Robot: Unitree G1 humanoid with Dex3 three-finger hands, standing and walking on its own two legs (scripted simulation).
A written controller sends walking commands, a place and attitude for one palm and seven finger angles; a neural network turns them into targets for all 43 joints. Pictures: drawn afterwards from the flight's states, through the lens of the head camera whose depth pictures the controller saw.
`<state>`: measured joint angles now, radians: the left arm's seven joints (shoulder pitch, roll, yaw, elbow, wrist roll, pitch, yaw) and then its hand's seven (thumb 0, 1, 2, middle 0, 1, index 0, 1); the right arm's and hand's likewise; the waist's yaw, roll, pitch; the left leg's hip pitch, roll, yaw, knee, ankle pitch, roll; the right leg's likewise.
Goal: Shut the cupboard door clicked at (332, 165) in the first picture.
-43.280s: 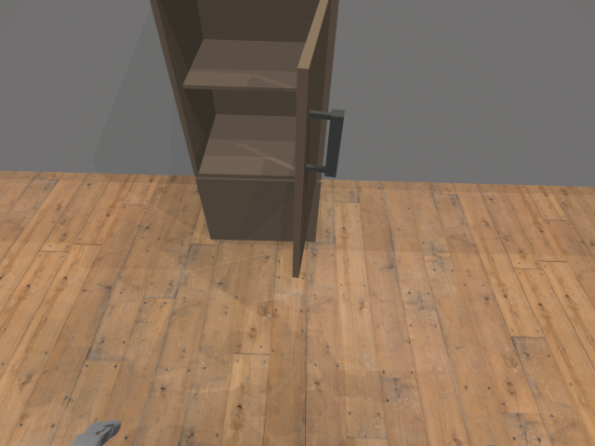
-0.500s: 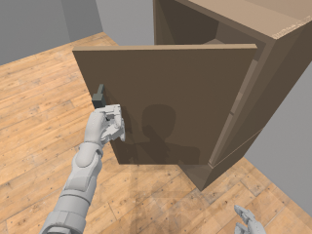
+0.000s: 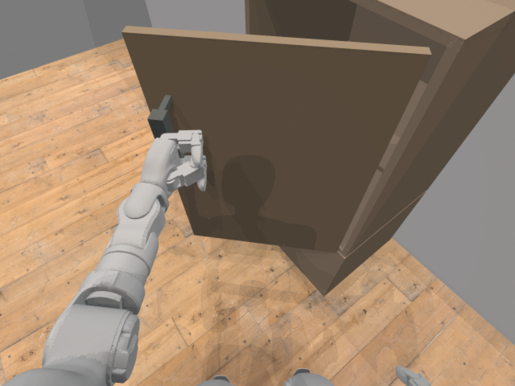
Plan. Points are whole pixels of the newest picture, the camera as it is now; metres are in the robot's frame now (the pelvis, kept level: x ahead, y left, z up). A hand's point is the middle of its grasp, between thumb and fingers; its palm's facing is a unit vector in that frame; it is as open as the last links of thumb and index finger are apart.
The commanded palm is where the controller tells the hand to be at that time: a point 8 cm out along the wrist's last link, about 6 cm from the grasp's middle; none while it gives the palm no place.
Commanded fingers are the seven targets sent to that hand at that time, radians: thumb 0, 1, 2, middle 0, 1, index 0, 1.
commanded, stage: push the door shut along its arc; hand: left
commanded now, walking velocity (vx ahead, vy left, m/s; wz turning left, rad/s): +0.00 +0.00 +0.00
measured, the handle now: (172, 138) +0.51 +0.15 +0.08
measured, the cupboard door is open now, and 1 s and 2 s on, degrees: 44 33 26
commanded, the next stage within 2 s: pull the fist back off the door in 0.96 s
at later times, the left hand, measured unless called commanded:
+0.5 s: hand (223, 143) +0.48 +0.05 +0.09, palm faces -0.35 -0.94 -0.02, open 2.9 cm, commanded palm +0.48 +0.10 +0.09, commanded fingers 0.00 0.90 0.90 -1.30 -1.50 -1.30 -1.50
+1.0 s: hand (244, 128) +0.52 +0.02 +0.09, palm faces -0.45 -0.89 -0.03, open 3.5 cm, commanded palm +0.54 +0.05 +0.09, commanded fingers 0.00 0.90 0.90 -1.30 -1.50 -1.30 -1.50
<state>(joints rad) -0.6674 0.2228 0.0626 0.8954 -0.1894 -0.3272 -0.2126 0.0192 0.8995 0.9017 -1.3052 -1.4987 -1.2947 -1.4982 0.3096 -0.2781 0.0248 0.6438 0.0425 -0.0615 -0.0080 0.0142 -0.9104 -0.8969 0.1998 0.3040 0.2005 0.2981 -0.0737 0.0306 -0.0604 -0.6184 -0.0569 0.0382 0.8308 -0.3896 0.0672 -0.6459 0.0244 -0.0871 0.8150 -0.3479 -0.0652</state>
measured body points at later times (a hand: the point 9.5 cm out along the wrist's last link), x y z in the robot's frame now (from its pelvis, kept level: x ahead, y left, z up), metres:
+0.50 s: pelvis +0.01 +0.01 -0.01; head +0.10 +0.00 +0.44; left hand +0.50 +0.11 +0.09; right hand +0.01 -0.26 -0.13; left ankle +0.01 +0.08 -0.70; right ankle +0.03 -0.08 -0.70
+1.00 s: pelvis +0.00 +0.01 -0.03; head +0.13 +0.01 +0.41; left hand +0.54 +0.07 +0.10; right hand +0.00 -0.26 -0.14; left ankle +0.01 +0.08 -0.70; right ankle +0.03 -0.08 -0.70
